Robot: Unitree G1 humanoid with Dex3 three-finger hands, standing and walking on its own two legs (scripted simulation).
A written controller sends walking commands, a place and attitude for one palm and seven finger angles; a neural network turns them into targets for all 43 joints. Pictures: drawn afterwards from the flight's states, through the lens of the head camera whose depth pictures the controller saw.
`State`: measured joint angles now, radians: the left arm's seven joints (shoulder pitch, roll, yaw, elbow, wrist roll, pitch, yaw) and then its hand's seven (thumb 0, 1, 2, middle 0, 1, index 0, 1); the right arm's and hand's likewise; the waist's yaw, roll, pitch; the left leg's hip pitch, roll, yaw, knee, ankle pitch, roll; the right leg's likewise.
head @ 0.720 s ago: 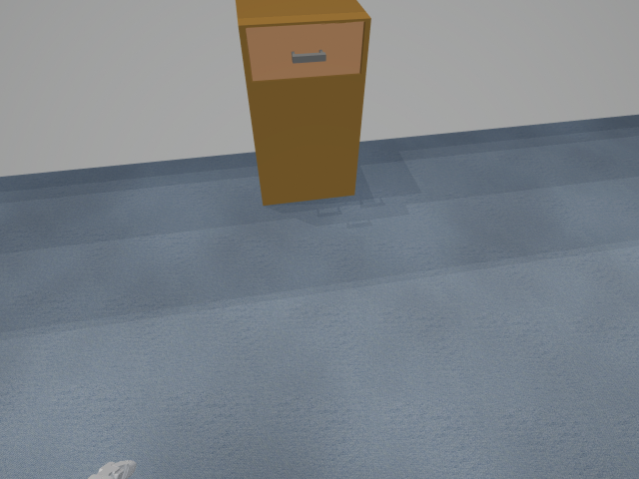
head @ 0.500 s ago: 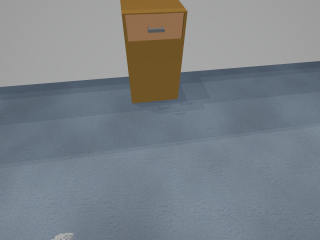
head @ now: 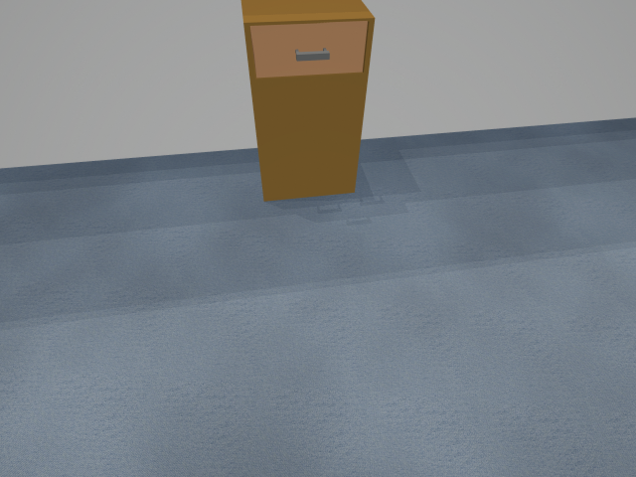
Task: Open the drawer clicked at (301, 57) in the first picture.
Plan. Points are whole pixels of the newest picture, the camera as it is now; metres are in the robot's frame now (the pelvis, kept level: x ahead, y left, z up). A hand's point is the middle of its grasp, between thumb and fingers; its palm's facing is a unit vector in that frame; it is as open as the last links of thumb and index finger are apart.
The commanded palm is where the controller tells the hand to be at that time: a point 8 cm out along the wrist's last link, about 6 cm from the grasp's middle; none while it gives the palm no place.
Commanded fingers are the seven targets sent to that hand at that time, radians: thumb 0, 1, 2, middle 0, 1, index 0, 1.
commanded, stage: stand and wait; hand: left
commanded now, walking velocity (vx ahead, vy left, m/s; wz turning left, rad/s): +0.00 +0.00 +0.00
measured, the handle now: (311, 53) +1.44 +0.11 -0.08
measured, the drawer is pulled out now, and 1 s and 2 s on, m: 0.00 0.00 0.00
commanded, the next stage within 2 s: look at it before walking up in 0.10 s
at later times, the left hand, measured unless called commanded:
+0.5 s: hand out of the picture +0.07 +0.24 -0.16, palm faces -0.03 -0.94 -0.33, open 7.4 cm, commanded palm none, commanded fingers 0.00 0.90 0.90 -0.20 -0.30 -0.20 -0.30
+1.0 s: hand out of the picture +0.07 +0.23 -0.17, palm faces -0.06 -0.95 -0.29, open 7.4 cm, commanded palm none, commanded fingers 0.00 0.90 0.90 -0.20 -0.30 -0.20 -0.30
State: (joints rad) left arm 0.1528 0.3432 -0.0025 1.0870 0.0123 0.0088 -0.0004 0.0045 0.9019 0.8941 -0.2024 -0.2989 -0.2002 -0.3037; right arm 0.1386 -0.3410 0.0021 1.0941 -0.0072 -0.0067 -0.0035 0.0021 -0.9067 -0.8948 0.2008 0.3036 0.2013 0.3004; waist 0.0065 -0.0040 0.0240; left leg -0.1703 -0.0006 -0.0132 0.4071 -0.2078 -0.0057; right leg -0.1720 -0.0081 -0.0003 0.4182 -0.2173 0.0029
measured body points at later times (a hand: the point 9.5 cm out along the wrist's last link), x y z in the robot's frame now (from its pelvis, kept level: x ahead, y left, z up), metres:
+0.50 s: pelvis +0.00 +0.00 +0.00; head +0.00 +0.00 +0.45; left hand +0.08 +0.29 -0.13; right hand +0.08 -0.30 -0.13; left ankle +0.01 +0.12 -0.74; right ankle +0.01 -0.12 -0.74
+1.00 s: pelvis +0.02 +0.00 +0.00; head +0.01 +0.00 +0.45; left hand +0.07 +0.28 -0.15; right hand +0.07 -0.28 -0.14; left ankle +0.01 +0.12 -0.74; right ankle +0.01 -0.12 -0.74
